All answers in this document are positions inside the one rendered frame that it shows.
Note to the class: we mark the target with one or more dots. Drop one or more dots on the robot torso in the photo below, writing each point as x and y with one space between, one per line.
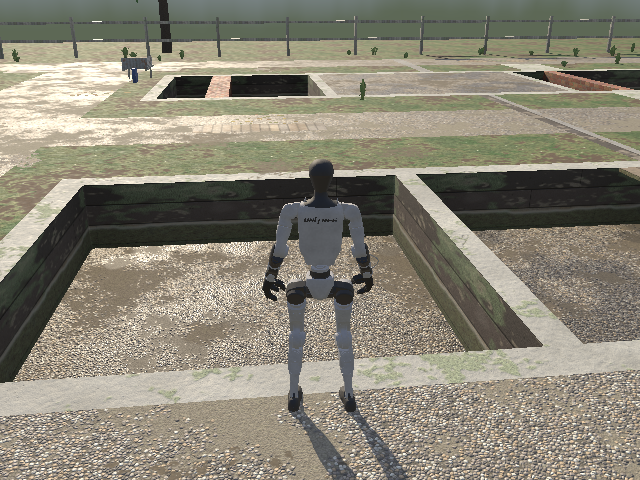
320 238

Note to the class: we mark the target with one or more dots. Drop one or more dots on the robot left hand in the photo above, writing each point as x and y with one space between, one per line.
270 285

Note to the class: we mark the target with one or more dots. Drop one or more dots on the left robot upper arm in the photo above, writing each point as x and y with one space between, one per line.
288 212

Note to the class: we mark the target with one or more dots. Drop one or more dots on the robot right hand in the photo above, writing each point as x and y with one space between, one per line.
358 279

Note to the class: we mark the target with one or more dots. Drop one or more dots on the robot right forearm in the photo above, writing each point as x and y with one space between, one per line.
365 264

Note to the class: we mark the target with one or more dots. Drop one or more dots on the robot right thigh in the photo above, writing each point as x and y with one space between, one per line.
343 300

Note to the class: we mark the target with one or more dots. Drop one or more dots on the robot left forearm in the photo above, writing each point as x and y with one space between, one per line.
273 266

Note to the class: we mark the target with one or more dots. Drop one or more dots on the right robot upper arm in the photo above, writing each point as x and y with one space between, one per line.
352 213

